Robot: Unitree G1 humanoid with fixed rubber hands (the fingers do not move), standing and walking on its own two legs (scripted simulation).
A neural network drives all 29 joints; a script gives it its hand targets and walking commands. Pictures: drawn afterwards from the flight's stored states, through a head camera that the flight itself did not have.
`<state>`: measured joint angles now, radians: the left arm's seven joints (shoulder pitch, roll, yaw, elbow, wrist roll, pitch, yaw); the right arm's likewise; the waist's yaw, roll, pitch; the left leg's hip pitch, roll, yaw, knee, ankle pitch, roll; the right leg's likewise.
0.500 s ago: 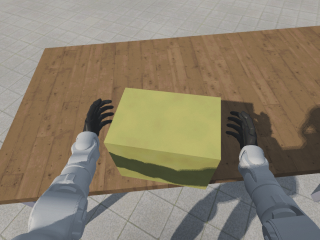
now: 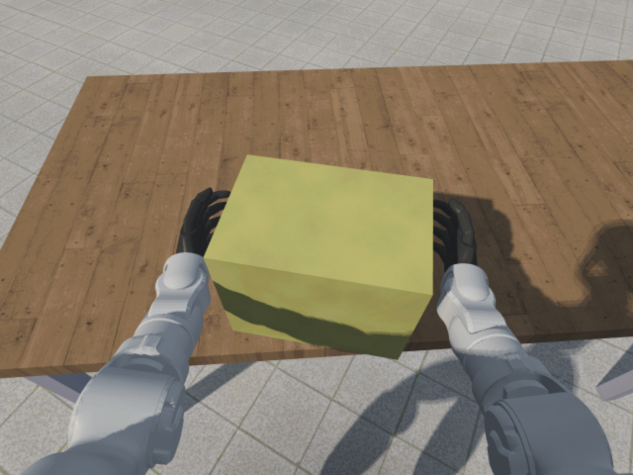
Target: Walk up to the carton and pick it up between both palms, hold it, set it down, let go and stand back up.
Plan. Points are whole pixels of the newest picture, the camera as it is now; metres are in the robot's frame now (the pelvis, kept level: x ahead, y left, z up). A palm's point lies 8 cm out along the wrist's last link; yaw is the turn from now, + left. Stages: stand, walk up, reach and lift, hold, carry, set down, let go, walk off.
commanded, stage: reach and lift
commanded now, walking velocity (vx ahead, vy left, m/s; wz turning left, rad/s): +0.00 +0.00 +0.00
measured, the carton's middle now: (325, 260) +0.40 +0.00 +0.02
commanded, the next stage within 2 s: none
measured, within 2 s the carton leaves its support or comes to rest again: leaves its support in 1.06 s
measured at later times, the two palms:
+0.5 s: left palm (199, 245) +0.41 +0.17 +0.04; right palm (454, 264) +0.38 -0.18 +0.03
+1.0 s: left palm (202, 245) +0.41 +0.16 +0.05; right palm (454, 267) +0.37 -0.18 +0.03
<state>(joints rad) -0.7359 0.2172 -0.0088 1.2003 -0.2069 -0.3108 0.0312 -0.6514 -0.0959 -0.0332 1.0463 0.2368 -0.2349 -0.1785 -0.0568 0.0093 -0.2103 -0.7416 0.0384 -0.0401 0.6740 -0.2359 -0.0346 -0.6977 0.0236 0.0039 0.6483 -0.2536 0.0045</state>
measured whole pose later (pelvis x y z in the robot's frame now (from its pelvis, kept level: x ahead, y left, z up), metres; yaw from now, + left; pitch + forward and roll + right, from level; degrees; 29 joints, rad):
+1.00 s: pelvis +0.04 +0.01 +0.02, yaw +2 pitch +10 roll -2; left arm -0.62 0.10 -0.04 1.25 -0.12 -0.43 0.05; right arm -0.43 -0.03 -0.20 0.94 0.06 -0.27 -0.17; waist -0.05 0.05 -0.17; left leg -0.48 0.02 -0.06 0.57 -0.26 -0.02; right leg -0.40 0.00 -0.02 0.48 -0.26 0.02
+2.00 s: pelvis +0.01 +0.00 +0.03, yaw +1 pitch +9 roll -1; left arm -0.59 0.08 0.00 0.81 -0.06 -0.11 0.06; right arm -0.41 -0.06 -0.22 0.71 0.07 -0.11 -0.17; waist 0.01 -0.01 -0.16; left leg -0.42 0.04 -0.04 0.40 -0.14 -0.03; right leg -0.36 0.02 0.00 0.33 -0.13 0.01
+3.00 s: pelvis +0.00 +0.01 +0.03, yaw +1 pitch -5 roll +0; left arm -0.54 -0.03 0.21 0.21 0.18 0.56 0.00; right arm -0.47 -0.06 -0.19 0.43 0.07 0.36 -0.13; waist -0.03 -0.01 0.00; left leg -0.13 0.00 -0.04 0.34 -0.13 -0.01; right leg -0.09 -0.02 0.02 0.32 -0.16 0.03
